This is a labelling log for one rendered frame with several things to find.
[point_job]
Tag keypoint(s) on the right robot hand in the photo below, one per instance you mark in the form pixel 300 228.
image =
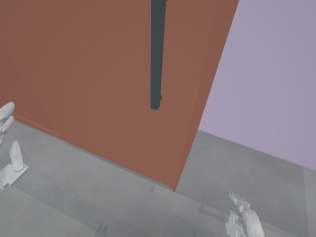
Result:
pixel 248 223

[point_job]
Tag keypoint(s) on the wardrobe door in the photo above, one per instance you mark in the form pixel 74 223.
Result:
pixel 88 63
pixel 14 88

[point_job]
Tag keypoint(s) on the handle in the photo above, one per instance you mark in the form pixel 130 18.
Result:
pixel 158 14

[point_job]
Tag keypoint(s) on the left robot hand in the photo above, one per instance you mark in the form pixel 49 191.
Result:
pixel 12 172

